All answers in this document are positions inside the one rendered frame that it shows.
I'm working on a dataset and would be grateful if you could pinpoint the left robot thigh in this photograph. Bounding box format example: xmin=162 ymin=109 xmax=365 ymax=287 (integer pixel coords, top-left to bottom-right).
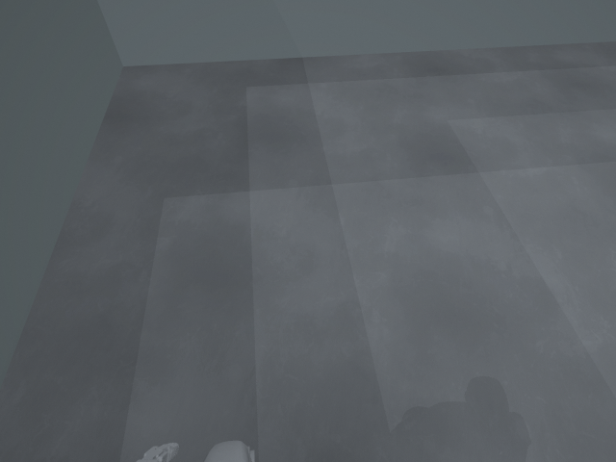
xmin=203 ymin=441 xmax=255 ymax=462

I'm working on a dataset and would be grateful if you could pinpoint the robot left hand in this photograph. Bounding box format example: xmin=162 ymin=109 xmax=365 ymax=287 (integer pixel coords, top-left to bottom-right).
xmin=136 ymin=443 xmax=179 ymax=462

